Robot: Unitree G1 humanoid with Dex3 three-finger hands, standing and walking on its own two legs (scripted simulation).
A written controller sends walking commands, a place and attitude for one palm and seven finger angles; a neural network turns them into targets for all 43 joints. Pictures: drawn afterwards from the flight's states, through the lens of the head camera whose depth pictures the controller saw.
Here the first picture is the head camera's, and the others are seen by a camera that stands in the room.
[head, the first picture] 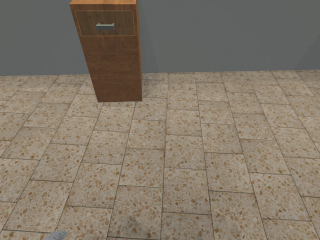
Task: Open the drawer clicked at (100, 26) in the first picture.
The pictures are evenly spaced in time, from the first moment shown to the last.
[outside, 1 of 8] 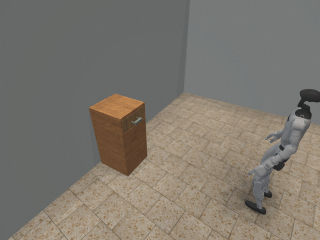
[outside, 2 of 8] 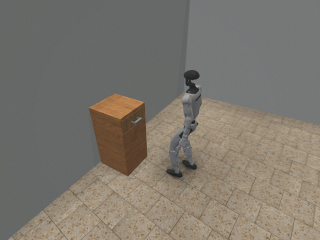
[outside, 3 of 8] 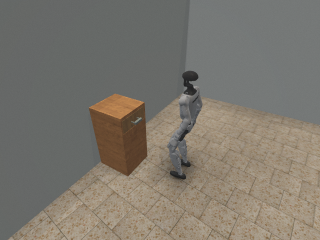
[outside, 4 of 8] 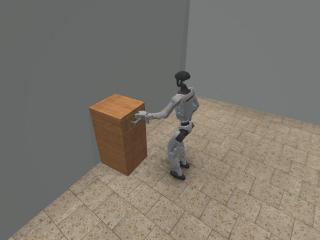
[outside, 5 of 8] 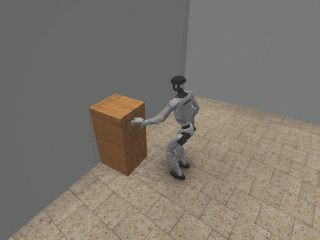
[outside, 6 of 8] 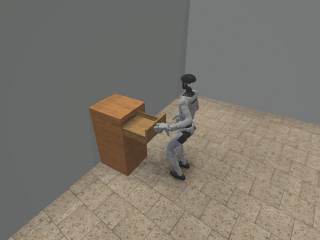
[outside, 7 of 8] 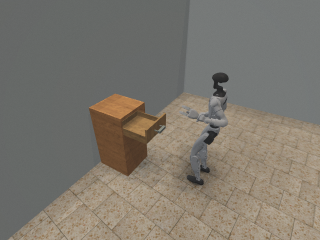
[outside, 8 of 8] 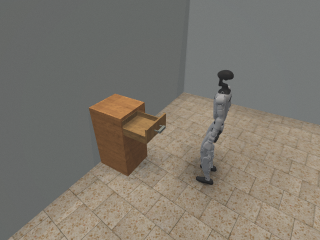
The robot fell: no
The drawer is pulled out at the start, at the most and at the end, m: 0.00 0.30 0.30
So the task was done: yes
